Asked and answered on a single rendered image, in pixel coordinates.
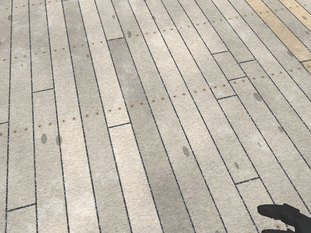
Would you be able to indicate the right robot hand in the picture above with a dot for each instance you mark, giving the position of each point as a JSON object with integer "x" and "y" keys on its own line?
{"x": 287, "y": 214}

